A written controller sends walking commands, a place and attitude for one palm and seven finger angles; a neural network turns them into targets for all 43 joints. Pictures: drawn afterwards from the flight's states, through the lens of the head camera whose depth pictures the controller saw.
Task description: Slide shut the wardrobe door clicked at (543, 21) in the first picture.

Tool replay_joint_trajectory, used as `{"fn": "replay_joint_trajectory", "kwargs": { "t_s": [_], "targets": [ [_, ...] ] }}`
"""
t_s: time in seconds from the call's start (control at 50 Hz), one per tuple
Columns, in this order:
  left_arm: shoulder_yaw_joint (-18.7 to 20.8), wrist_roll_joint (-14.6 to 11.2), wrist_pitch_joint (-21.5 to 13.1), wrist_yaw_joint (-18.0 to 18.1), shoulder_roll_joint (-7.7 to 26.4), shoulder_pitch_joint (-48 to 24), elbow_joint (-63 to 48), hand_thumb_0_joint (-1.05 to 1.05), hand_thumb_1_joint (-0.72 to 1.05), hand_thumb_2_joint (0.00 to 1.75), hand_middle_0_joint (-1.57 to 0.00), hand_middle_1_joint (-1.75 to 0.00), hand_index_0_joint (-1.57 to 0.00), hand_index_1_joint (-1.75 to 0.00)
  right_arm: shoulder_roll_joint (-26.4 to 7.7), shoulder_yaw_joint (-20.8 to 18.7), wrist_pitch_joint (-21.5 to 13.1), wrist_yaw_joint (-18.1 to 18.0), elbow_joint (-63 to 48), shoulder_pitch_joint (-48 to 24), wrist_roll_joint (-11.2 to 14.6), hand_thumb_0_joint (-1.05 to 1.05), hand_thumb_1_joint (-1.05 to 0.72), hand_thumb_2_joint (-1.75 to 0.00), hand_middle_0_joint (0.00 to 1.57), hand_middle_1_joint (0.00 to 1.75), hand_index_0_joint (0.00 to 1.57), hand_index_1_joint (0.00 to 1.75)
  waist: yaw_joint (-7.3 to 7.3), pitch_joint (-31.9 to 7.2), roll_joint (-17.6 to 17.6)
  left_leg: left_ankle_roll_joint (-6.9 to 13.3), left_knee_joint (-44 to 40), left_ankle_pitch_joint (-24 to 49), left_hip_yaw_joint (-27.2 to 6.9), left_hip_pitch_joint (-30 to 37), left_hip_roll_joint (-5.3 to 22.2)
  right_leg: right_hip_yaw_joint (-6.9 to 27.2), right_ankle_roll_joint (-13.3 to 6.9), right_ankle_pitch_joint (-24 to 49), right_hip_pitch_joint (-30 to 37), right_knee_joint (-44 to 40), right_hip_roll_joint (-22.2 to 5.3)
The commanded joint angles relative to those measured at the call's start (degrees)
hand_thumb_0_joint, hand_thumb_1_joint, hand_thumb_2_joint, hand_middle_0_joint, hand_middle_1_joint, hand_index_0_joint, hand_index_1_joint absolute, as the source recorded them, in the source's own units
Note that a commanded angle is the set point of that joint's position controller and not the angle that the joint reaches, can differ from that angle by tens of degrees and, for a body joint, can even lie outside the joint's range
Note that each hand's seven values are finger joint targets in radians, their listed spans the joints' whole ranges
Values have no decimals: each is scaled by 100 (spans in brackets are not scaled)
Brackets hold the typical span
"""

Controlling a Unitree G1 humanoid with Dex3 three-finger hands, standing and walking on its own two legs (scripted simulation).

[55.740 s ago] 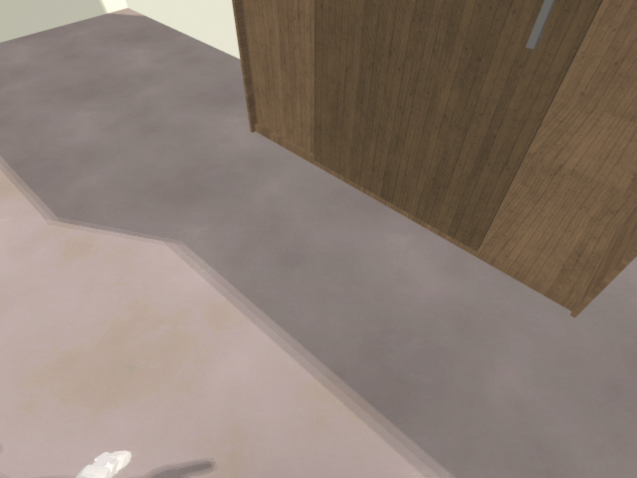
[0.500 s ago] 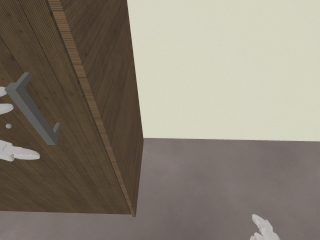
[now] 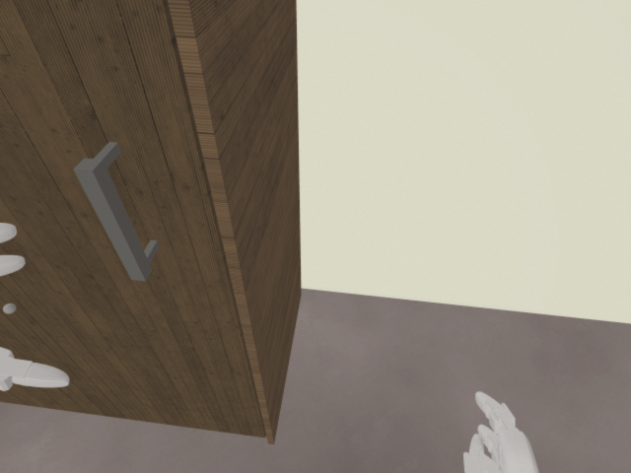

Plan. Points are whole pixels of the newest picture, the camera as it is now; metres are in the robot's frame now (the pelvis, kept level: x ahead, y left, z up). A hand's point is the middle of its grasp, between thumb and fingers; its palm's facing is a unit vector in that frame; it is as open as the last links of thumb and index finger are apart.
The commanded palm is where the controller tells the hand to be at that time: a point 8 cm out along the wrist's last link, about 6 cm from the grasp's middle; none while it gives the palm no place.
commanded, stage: slip the hand off the handle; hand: left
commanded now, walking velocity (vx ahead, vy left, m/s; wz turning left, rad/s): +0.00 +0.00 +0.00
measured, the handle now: (126, 216) +0.33 +0.30 +0.16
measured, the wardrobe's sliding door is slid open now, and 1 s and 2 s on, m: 0.00 0.00 0.00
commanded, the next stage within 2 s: draw the hand back to the body in 0.04 s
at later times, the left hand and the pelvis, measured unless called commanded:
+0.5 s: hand (33, 307) +0.19 +0.31 +0.18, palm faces +0.16 -0.98 -0.14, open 14.7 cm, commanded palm +0.13 +0.35 +0.18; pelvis +0.00 +0.00 +0.01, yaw +0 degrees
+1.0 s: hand (46, 314) +0.18 +0.29 +0.17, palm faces +0.55 -0.73 -0.40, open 12.4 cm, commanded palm +0.13 +0.32 +0.18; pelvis +0.00 -0.01 +0.01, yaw -1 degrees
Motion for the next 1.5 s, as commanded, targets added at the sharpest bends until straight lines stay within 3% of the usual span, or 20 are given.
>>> {"fn": "replay_joint_trajectory", "kwargs": {
  "t_s": [0.0, 0.08, 0.14, 0.16, 0.18, 0.36, 0.42, 0.44, 0.48, 0.56, 0.64, 0.66, 0.68, 0.7, 0.76, 0.82, 0.96, 1.08, 1.34, 1.48],
  "targets": [
    [893, -198, -388, 15, 1635, -452, -1306, 0, -55, 20, -25, -115, -25, -115, -682, -299, -375, -81, -837, -464, 9, 0, -90, -90, 20, 30, 20, 30, -65, -461, 531, -90, -551, 1576, -251, 268, -87, 144, -87, 1115, 66, -430, 147],
    [866, -296, -414, 1, 1566, -456, -1456, 0, -55, 20, -25, -115, -25, -115, -687, -296, -466, -74, -826, -451, 14, 0, -90, -90, 20, 30, 20, 30, -87, -418, 695, -106, -536, 1474, -290, 271, -97, 140, -95, 976, -36, -447, 157],
    [793, -320, -435, -8, 1493, -425, -1330, 0, -55, 20, -25, -115, -25, -115, -718, -310, -534, -97, -789, -407, 26, 0, -90, -90, 20, 30, 20, 30, -131, -250, 390, -93, -542, 1305, -314, 199, -78, 133, -84, 821, -128, -478, 177],
    [531, -824, -78, -501, 1230, -360, -757, 0, -55, 20, -25, -115, -25, -115, -831, -260, -571, -172, -770, -419, 181, 0, -90, -90, 20, 30, 20, 30, -273, -523, 482, -126, -643, 1122, -355, 381, -35, 173, -85, 804, 123, -580, 161],
    [593, -920, 64, -738, 1483, -729, -1103, 0, -55, 20, -25, -115, -25, -115, -831, -230, -609, -243, -853, -517, 239, 0, -90, -90, 20, 30, 20, 30, -208, -530, 425, -73, -667, 1031, -402, 397, -40, 189, -62, 740, 179, -645, 164],
    [721, -1285, 740, -1719, 1921, -1186, -1043, 0, -55, 20, -25, -115, -25, -115, -828, -16, -1002, -235, -977, -644, 313, 0, -90, -90, 20, 30, 20, 30, -162, -274, 695, -52, -997, 1318, -539, 714, -3, 146, -156, 1032, 601, -871, 201],
    [1136, -1454, 878, -2002, 2145, -730, -607, 0, -55, 20, -25, -115, -25, -115, -849, -25, -1039, -103, -1079, -607, 334, 0, -90, -90, 20, 30, 20, 30, -73, -125, 392, -35, -1046, 1467, -526, 629, -9, 108, -172, 1221, 674, -933, 260],
    [1253, -1480, 931, -2016, 2199, -639, -534, 0, -55, 20, -25, -115, -25, -115, -841, -40, -1019, -52, -1091, -603, 346, 0, -90, -90, 20, 30, 20, 30, -31, -107, 573, -38, -1023, 1451, -470, 593, -19, 153, -179, 1179, 700, -978, 259],
    [1190, -1567, 1061, -2002, 1989, -561, -343, 0, -55, 20, -25, -115, -25, -115, -834, -25, -981, 16, -1150, -612, 370, 0, -90, -90, 20, 30, 20, 30, -75, 90, 452, -52, -1063, 1276, -451, 504, -3, 147, -149, 986, 530, -1040, 258],
    [653, -1569, 1106, -1888, 1482, -769, -854, 0, -51, 22, -25, -113, -25, -113, -840, -38, -1014, 109, -1247, -642, 378, 0, -90, -90, 20, 30, 20, 30, -202, 106, 766, -55, -1078, 1004, -420, 658, 11, 214, -118, 705, 390, -1131, 224],
    [523, -1389, 975, -1757, 1534, -942, -1319, 0, -37, 29, -24, -104, -24, -104, -854, -84, -1083, 95, -1216, -564, 347, 0, -90, -90, 20, 30, 20, 30, -278, -131, 357, 25, -1000, 1052, -385, 753, 22, 264, -53, 720, 449, -1168, 224],
    [711, -113, 427, -327, 2314, -1197, -2184, 0, -33, 31, -24, -102, -24, -102, -859, -243, -1057, 257, -1252, -449, 48, 0, -90, -90, 20, 30, 20, 30, -93, 273, 587, -30, -1050, 1183, -299, 232, -40, 444, -113, 651, 605, -1363, 176],
    [292, -32, 294, 246, 1432, -525, -1801, 0, -30, 32, -24, -100, -24, -100, -827, -241, -1073, 299, -1171, -449, 10, 0, -90, -90, 20, 30, 20, 30, -231, 348, 518, -108, -1104, 968, -233, 277, 0, 351, -138, 538, 516, -1341, 83],
    [23, -5, 271, 499, 948, 21, -1653, 0, -26, 34, -24, -98, -24, -98, -798, -223, -1059, 306, -1181, -454, 34, 0, -90, -90, 20, 30, 20, 30, -227, 464, 267, -132, -1149, 808, -263, 264, 29, 285, -125, 491, 470, -1251, 64],
    [231, 331, -60, 1080, 1274, -75, -2299, 0, -15, 39, -24, -92, -24, -92, -768, -303, -877, 277, -1046, -471, 4, 0, -90, -90, 20, 30, 20, 30, -187, 33, 512, -73, -1147, 733, -128, 488, 24, 422, -114, 412, 705, -1323, -16],
    [102, 527, -294, 1365, 1142, 13, -2387, 0, -4, 44, -23, -85, -23, -85, -695, -338, -819, 239, -946, -476, -40, 0, -90, -90, 20, 30, 20, 30, -197, -225, 694, -24, -1147, 855, -82, 719, 11, 431, -108, 541, 810, -1287, -48],
    [-356, 687, -405, 1506, 724, 147, -1820, 0, 21, 57, -22, -70, -22, -70, -706, -391, -550, 216, -788, -528, -49, 0, -90, -90, 20, 30, 20, 30, -291, 267, -44, 36, -1296, 1059, -111, 756, 92, 357, -51, 683, 681, -1262, -23],
    [-372, 748, -504, 1470, 717, 401, -2252, 0, 43, 67, -22, -58, -22, -58, -657, -415, -385, 287, -863, -600, -90, 0, -90, -90, 20, 30, 20, 30, -166, -236, 208, 15, -1268, 1943, -89, 966, 86, 353, -76, 1591, 1150, -1018, -49],
    [-709, 777, -415, 1393, 438, 423, -2442, 0, 90, 90, -20, -30, -20, -30, -589, -386, -107, 336, -996, -593, -113, 0, -90, -90, 20, 30, 20, 30, -218, 62, 297, -70, -1320, 2361, -97, 1070, 153, 324, -78, 1791, 1094, -1089, 7],
    [-611, 749, -388, 1389, 519, 381, -2522, 0, 90, 90, -20, -30, -20, -30, -559, -369, 21, 331, -1051, -649, -124, 0, -90, -90, 20, 30, 20, 30, -206, -38, 294, -67, -1374, 2139, -89, 1088, 131, 338, -73, 1701, 1176, -1136, 1]
  ]
}}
